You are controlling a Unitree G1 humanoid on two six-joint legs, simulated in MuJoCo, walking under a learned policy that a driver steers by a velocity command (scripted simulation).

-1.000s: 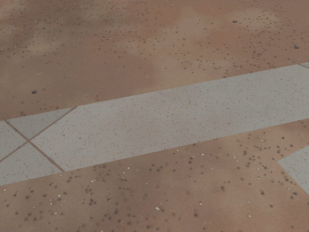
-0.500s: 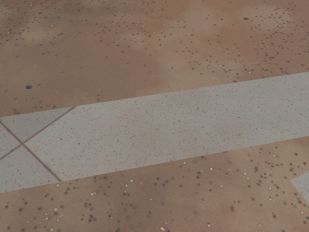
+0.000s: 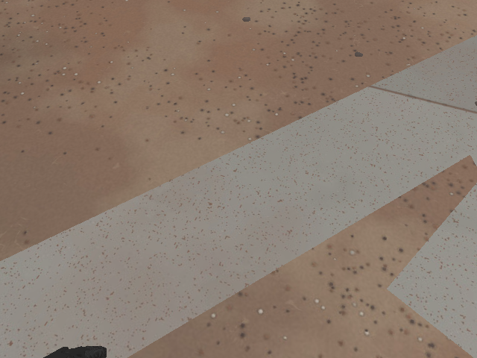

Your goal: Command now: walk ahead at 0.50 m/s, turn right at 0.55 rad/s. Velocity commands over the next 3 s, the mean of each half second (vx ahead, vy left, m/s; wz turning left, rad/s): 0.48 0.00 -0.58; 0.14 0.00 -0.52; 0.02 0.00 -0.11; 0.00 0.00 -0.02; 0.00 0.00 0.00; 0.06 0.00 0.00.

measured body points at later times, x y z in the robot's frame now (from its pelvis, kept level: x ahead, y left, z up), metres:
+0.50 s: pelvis +0.29 +0.03 +0.01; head +0.32 +0.03 +0.46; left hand +0.42 +0.30 -0.10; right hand +0.42 -0.27 -0.06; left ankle +0.41 +0.12 -0.71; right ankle +0.12 -0.06 -0.66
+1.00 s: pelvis +0.39 -0.03 +0.02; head +0.42 -0.07 +0.47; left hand +0.70 +0.08 -0.04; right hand +0.33 -0.34 -0.10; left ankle +0.41 +0.12 -0.65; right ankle +0.38 -0.14 -0.71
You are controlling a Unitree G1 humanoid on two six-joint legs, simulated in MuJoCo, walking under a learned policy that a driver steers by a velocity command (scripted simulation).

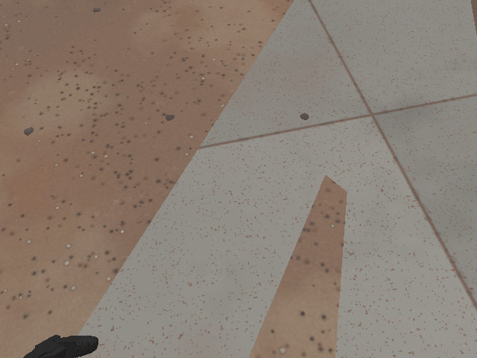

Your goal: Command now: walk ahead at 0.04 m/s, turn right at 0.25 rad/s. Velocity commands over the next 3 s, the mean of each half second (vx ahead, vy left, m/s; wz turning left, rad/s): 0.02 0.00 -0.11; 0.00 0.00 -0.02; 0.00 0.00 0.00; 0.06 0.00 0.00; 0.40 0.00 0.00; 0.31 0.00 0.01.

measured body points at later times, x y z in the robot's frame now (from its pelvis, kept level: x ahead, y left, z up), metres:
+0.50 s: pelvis +0.03 +0.03 +0.00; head +0.04 +0.03 +0.45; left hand +0.16 +0.29 -0.12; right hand +0.13 -0.23 -0.12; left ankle +0.02 +0.15 -0.73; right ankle +0.06 -0.10 -0.73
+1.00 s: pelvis +0.05 +0.04 +0.01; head +0.05 +0.04 +0.46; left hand +0.13 +0.30 -0.14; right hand +0.10 -0.22 -0.13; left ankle +0.02 +0.15 -0.73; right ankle +0.06 -0.10 -0.73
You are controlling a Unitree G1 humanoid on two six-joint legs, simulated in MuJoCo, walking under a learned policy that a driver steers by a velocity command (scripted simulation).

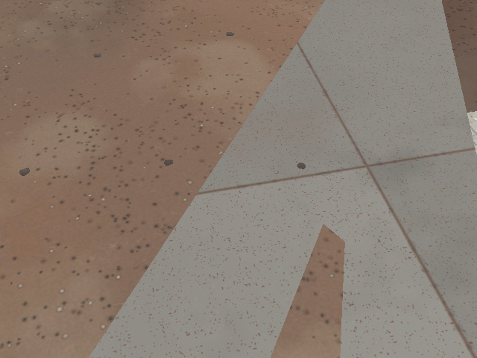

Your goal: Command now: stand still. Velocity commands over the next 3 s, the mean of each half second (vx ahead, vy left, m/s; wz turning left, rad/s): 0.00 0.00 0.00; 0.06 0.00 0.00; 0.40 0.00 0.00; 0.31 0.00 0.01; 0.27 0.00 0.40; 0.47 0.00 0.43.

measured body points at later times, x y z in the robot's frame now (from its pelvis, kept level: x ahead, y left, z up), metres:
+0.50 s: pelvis +0.00 +0.01 +0.00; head +0.01 +0.01 +0.45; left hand +0.03 +0.26 -0.15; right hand +0.02 -0.24 -0.15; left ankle -0.03 +0.11 -0.74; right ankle +0.01 -0.14 -0.74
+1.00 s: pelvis +0.02 +0.00 +0.00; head +0.02 -0.01 +0.45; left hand +0.04 +0.25 -0.15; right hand +0.00 -0.26 -0.15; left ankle -0.03 +0.11 -0.74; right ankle +0.00 -0.13 -0.70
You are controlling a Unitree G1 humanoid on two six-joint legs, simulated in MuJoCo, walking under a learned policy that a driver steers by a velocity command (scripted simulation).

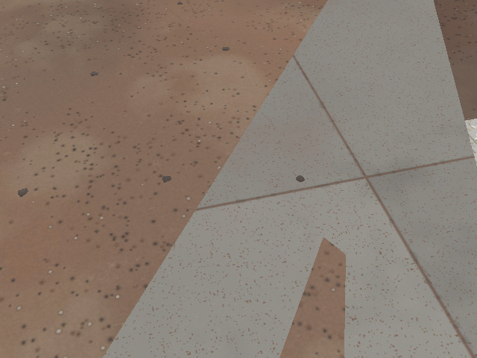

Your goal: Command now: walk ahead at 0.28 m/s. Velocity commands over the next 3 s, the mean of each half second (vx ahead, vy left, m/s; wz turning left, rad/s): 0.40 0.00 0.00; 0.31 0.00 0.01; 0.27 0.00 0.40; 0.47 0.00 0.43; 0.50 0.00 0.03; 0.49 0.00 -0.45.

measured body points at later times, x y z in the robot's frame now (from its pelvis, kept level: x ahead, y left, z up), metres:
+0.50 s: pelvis +0.20 -0.05 +0.00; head +0.22 -0.06 +0.45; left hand +0.10 +0.18 -0.14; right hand +0.40 -0.28 -0.11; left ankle +0.39 +0.10 -0.69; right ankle +0.05 -0.14 -0.74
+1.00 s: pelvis +0.45 -0.02 +0.00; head +0.47 -0.02 +0.45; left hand +0.58 +0.24 -0.12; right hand +0.49 -0.27 -0.14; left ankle +0.44 +0.08 -0.74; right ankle +0.57 -0.15 -0.71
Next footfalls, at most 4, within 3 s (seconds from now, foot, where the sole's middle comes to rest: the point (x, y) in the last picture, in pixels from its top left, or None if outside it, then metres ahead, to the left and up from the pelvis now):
0.14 right None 0.09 -0.14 -0.78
0.62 left None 0.47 0.08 -0.78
1.06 right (300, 338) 0.60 -0.14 -0.78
1.46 left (204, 349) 0.57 0.13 -0.78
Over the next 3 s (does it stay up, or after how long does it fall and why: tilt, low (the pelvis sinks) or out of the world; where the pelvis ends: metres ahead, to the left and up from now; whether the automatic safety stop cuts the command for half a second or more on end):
stays up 1.29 0.37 -0.02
